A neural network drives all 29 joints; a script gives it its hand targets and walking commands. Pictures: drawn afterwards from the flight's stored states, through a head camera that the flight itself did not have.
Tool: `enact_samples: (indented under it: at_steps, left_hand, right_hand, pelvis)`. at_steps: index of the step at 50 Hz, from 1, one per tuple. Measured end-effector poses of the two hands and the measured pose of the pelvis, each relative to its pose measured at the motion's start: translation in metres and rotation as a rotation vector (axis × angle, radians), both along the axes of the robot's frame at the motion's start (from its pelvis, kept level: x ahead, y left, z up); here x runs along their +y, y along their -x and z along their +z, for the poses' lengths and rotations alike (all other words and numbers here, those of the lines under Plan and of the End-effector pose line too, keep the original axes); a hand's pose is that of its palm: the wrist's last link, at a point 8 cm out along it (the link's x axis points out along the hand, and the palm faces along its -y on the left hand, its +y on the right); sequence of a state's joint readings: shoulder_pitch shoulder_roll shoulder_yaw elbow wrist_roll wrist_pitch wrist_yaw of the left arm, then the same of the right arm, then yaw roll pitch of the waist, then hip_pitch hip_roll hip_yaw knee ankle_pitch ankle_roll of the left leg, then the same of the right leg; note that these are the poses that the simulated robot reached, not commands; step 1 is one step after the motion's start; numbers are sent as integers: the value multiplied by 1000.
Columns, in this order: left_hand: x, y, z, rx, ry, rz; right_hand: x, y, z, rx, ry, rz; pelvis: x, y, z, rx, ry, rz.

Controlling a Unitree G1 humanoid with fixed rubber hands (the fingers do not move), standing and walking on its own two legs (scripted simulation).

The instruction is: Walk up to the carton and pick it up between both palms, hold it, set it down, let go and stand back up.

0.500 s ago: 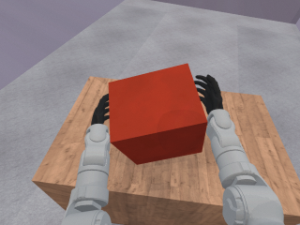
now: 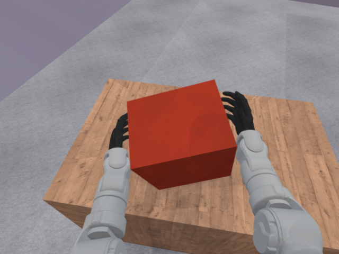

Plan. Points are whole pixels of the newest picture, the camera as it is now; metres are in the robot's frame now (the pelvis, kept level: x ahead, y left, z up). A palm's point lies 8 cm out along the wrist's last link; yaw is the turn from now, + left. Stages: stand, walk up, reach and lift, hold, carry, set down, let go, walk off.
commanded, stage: set down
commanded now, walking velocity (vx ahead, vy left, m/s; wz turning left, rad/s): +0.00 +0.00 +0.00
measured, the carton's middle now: (183, 141) +0.40 +0.02 +0.02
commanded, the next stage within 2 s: none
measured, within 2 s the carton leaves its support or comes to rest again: neither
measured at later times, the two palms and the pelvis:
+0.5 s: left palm (121, 149) +0.36 +0.18 +0.01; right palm (237, 129) +0.43 -0.12 +0.05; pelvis +0.01 +0.00 +0.00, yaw +0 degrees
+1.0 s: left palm (127, 154) +0.37 +0.17 -0.02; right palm (234, 132) +0.45 -0.12 +0.01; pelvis +0.03 -0.01 +0.00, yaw +0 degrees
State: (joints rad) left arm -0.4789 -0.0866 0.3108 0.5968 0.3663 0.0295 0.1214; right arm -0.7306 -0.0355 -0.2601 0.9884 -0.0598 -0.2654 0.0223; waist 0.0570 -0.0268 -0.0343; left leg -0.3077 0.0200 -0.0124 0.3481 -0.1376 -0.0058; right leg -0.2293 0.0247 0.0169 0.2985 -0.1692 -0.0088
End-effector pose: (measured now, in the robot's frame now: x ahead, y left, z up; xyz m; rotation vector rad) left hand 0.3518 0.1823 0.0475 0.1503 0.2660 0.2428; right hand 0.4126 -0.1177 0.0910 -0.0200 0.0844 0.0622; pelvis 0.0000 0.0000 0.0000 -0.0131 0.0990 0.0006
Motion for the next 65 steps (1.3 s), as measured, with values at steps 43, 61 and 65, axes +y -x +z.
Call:
enact_samples:
  at_steps: [43, 61, 65]
  left_hand:
    - [-1, -14, -67, 64, 23, 60]
    - [-16, -17, -72, 23, 58, 83]
    - [-16, -17, -73, 15, 67, 85]
  right_hand:
    - [3, -33, -68, 93, 25, 53]
    - [-12, -36, -84, 105, 19, 51]
    - [-13, -36, -84, 101, 25, 51]
  pelvis:
    - [-5, -23, -5, 238, -6, -2]
    - [-21, -26, -4, 276, -26, -1]
    - [-22, -26, -4, 278, -26, -1]
